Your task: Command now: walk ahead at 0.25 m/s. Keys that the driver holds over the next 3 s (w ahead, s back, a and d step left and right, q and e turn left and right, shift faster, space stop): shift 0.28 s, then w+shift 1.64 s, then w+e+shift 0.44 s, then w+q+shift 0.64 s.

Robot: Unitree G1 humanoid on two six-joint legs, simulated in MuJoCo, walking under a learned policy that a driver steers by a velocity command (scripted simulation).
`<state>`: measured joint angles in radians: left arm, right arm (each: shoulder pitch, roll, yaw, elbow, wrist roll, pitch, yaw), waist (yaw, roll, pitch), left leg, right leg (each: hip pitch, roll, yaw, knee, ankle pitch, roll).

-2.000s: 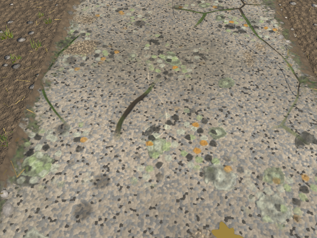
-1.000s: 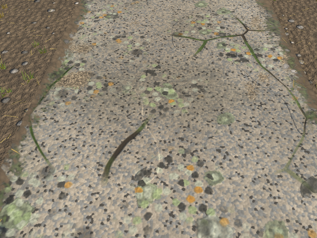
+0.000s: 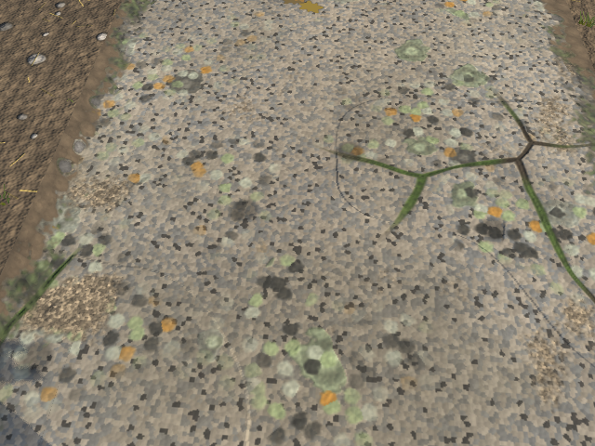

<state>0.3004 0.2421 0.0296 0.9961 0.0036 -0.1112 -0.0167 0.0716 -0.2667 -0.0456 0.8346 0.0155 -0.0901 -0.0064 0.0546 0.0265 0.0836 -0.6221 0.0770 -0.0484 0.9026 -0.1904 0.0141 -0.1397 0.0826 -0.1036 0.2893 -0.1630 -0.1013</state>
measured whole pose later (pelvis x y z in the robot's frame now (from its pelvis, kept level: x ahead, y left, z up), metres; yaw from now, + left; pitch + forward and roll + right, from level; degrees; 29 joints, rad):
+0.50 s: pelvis +0.17 +0.02 -0.01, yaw -1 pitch +3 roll +1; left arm 0.25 0.27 0.05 1.03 0.03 -0.05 0.01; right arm 0.19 -0.27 -0.07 0.90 0.02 -0.02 -0.02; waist 0.03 0.01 -0.07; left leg -0.39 -0.03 0.03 0.49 -0.23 0.03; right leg -0.24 -0.04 -0.05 0.48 -0.36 -0.07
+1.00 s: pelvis +0.42 +0.08 -0.01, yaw +0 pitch +2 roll +0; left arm 0.37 0.24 0.06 1.01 0.01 -0.09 -0.02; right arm 0.19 -0.27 -0.06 0.84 -0.05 -0.07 0.03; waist 0.03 -0.02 0.01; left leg -0.31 -0.02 0.10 0.53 -0.25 0.06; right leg -0.33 -0.06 0.03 1.18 -0.32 -0.10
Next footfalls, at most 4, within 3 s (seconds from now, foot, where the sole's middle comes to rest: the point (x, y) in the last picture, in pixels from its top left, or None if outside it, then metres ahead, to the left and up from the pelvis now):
0.16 left None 0.28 0.12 -0.78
0.50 right None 0.19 -0.10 -0.78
0.88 left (249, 421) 0.48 0.17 -0.78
1.34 right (331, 250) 0.95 0.00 -0.78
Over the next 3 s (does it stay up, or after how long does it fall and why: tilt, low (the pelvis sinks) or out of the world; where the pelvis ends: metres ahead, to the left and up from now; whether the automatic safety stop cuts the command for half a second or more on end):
stays up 2.33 -0.01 -0.01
